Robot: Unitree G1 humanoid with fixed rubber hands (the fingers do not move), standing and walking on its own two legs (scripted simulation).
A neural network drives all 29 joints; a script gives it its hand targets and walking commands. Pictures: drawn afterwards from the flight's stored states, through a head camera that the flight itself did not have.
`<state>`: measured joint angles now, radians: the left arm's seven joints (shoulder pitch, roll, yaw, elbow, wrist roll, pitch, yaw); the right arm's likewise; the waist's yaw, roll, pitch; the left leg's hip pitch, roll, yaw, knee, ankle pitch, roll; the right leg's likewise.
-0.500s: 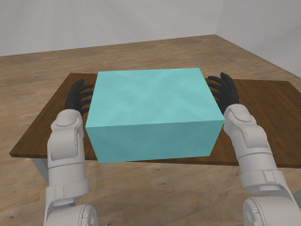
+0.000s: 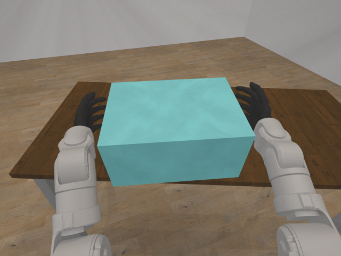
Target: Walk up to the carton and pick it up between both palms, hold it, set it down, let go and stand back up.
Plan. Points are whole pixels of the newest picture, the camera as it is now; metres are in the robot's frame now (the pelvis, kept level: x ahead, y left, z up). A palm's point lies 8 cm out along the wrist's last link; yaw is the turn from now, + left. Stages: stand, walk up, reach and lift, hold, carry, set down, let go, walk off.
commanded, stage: hold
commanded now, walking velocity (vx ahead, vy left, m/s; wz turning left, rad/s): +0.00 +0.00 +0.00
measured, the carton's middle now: (172, 128) +0.39 +0.01 +0.14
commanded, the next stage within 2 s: set down in 0.66 s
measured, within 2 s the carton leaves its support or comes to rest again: neither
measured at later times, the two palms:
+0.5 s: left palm (83, 128) +0.35 +0.20 +0.18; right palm (259, 118) +0.35 -0.18 +0.20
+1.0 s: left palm (81, 121) +0.35 +0.20 +0.20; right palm (258, 112) +0.36 -0.18 +0.21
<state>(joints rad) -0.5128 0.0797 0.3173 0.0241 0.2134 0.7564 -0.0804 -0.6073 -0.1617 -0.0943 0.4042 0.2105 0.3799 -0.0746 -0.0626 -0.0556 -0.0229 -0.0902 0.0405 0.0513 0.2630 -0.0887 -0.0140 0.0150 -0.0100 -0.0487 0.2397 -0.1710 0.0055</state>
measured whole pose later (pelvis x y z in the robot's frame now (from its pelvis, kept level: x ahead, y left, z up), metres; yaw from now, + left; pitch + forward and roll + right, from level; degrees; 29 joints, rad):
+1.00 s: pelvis +0.00 +0.00 +0.00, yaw +0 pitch -7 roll +0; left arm -0.55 0.05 0.36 0.09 0.26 0.63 -0.12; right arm -0.61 -0.13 -0.14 0.42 0.12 0.27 -0.05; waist -0.05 -0.06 0.00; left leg -0.03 0.03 0.05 0.24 -0.09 -0.01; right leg 0.06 -0.02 -0.06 0.24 -0.19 0.01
